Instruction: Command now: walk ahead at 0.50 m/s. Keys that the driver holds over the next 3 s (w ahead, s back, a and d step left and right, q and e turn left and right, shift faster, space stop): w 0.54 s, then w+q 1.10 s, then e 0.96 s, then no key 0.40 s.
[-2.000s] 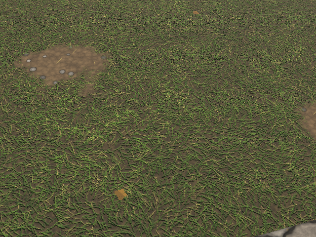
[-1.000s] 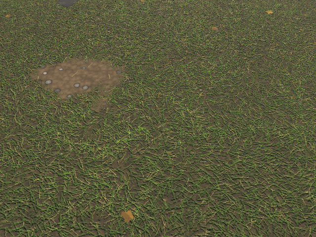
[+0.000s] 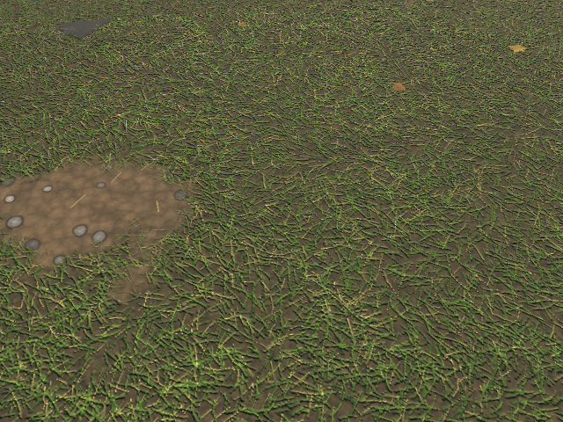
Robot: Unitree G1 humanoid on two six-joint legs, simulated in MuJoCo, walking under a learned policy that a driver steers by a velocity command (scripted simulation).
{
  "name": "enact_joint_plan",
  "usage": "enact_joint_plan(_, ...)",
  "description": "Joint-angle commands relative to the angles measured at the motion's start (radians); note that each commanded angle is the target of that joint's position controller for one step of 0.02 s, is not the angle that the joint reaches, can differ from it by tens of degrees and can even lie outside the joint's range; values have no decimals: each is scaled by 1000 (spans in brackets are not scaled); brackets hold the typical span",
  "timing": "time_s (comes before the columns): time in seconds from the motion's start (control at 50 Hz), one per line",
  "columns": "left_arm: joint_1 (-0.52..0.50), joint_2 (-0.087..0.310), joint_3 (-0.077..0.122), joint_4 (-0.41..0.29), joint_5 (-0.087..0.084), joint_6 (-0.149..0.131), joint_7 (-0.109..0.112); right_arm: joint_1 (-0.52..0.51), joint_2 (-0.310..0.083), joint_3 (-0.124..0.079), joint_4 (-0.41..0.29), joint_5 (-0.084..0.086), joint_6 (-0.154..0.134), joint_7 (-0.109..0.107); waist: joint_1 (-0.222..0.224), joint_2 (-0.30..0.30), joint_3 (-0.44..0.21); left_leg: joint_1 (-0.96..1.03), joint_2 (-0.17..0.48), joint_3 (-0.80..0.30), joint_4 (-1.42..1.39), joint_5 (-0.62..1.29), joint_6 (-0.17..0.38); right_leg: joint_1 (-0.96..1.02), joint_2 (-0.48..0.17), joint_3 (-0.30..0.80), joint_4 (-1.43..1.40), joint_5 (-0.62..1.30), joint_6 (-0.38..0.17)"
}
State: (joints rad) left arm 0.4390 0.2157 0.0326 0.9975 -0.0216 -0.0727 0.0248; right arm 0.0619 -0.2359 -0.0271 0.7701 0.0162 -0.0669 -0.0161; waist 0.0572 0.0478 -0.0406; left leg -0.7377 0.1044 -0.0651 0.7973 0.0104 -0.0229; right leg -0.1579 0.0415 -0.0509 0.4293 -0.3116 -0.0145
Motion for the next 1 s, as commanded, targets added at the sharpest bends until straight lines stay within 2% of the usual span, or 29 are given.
enact_joint_plan(0.02,-44,177,50,-60,-23,-7,9,-50,-41,-6,-61,6,-5,19,-35,-93,103,158,-17,19,-158,23,28,-98,-290,191,-214,183,-170)
enact_joint_plan(0.06,-12,179,56,-42,-16,10,4,-82,-59,-18,-82,1,-11,31,-26,-92,105,184,-37,46,-209,-68,64,-18,-302,200,-171,184,-150)
enact_joint_plan(0.08,-19,182,57,-40,-10,16,0,-51,-80,-30,-78,-1,-14,33,-51,-104,90,241,-52,61,-230,-118,82,6,-287,184,-118,254,-133)
enact_joint_plan(0.1,-28,173,52,-38,-4,22,-3,56,-109,-50,-46,-2,-16,32,-105,-93,30,377,-79,89,-250,-143,108,10,-239,137,20,393,-112)
enact_joint_plan(0.12,-24,131,37,-51,12,21,-3,253,-174,-78,4,-8,-17,27,-175,-13,-102,664,0,-9,-208,-41,156,-131,-169,58,307,389,-73)
enact_joint_plan(0.14,53,20,1,-69,14,-3,-12,408,-282,-106,51,-7,-14,36,-180,262,-256,1055,240,-452,-332,-252,315,-535,-15,-18,741,15,2)
enact_joint_plan(0.16,12,85,19,-66,9,-30,-19,475,-225,-93,59,3,-13,41,-211,233,-330,1127,268,-713,-476,-423,337,-676,-4,140,880,-235,-6)
enact_joint_plan(0.18,-87,154,44,-89,-16,-41,-18,386,-186,-78,51,-5,-18,38,-194,167,-180,1030,257,-597,-488,-435,295,-778,-51,143,919,-180,-24)
enact_joint_plan(0.2,-173,158,45,-112,-10,-41,-7,281,-162,-69,27,-14,-19,34,-163,85,-89,869,219,-463,-499,-326,271,-756,-104,113,868,-79,-35)
enact_joint_plan(0.22,-195,150,51,-116,8,-34,1,200,-131,-62,19,-18,-21,36,-116,48,-33,714,189,-371,-525,-217,256,-684,-137,113,784,-10,-34)
enact_joint_plan(0.26,-163,116,56,-101,10,-9,4,142,-81,-54,25,-24,-28,40,-50,62,-25,573,130,-258,-579,-134,226,-540,-165,124,681,61,-38)
enact_joint_plan(0.32,-206,88,56,-102,16,6,-2,202,-108,-64,64,-19,-38,26,-40,20,-12,573,125,-174,-627,3,238,-551,-159,120,561,176,-38)
enact_joint_plan(0.4,-363,71,50,-143,19,-1,-15,279,-110,-62,119,-3,-34,5,-70,14,24,603,100,-87,-650,24,216,-576,-142,106,343,381,-21)
enact_joint_plan(0.48,-503,62,38,-176,10,-6,-29,350,-118,-62,166,-1,-31,1,-111,16,80,636,90,-49,-662,-7,202,-540,-113,78,182,466,-15)
enact_joint_plan(0.56,-625,59,26,-216,3,-17,-51,429,-116,-64,222,1,-17,0,-154,17,126,771,128,-60,-612,53,211,-575,-98,58,98,386,-28)
enact_joint_plan(0.62,-625,83,31,-230,-2,-37,-63,427,-137,-71,239,5,-5,-4,-122,40,115,822,149,-96,-525,194,201,-487,-69,48,31,266,-52)
enact_joint_plan(0.64,-569,106,40,-216,-1,-42,-63,401,-153,-76,234,5,-1,-3,-85,58,79,805,139,-93,-467,332,192,-369,-41,29,13,238,-65)
enact_joint_plan(0.66,-442,140,59,-177,3,-46,-58,368,-150,-74,225,8,0,0,-16,62,5,752,103,-69,-354,467,172,-160,-20,11,-3,267,-89)
enact_joint_plan(0.68,-226,200,85,-122,11,-49,-49,317,-133,-67,198,3,-4,3,78,47,-131,577,51,-37,-138,407,139,176,-98,85,60,311,-137)
enact_joint_plan(0.7,-52,291,109,-97,33,-40,-34,378,-36,-41,176,1,-21,10,94,-139,-312,170,-92,42,251,0,59,625,-369,442,57,244,-259)
enact_joint_plan(0.72,-25,240,89,-80,22,-29,-31,434,-22,-30,193,17,-40,15,74,-291,-435,41,-144,-57,471,-581,54,681,-489,737,-63,150,-325)
enact_joint_plan(0.74,-107,166,68,-95,17,-23,-28,363,-118,-62,184,41,-46,13,68,-221,-282,-40,-79,-87,547,-533,62,552,-445,612,-97,73,-275)
enact_joint_plan(0.76,-199,127,58,-113,11,-25,-26,286,-131,-69,163,43,-43,5,44,-176,-151,-46,-27,-46,528,-445,68,385,-407,462,-134,86,-232)
enact_joint_plan(0.78,-266,98,49,-115,18,-31,-32,239,-112,-73,151,32,-36,-4,12,-120,-64,-7,3,-30,472,-373,72,225,-367,372,-190,120,-206)
enact_joint_plan(0.8,-303,72,42,-111,27,-39,-36,239,-95,-82,151,21,-23,-11,-23,-127,-19,50,32,-39,425,-327,77,120,-331,294,-229,170,-182)
enact_joint_plan(0.84,-311,71,46,-90,31,-42,-38,279,-31,-78,154,24,4,-10,-62,-142,16,116,49,-39,385,-288,83,15,-310,194,-280,220,-173)
enact_joint_plan(0.86,-304,81,50,-79,30,-44,-35,268,-22,-79,144,24,14,-10,-70,-133,34,101,53,-38,365,-267,81,-4,-311,151,-293,267,-176)
enact_joint_plan(0.92,-275,120,60,-57,37,-43,-19,187,-34,-83,105,14,24,-4,-71,-108,71,30,47,-47,236,-126,71,6,-303,52,-312,362,-173)
enact_joint_plan(1.0,-244,153,65,-47,32,-35,-6,51,-26,-68,62,7,19,29,-39,-92,102,84,26,29,-6,58,70,13,-274,-72,-327,392,-144)
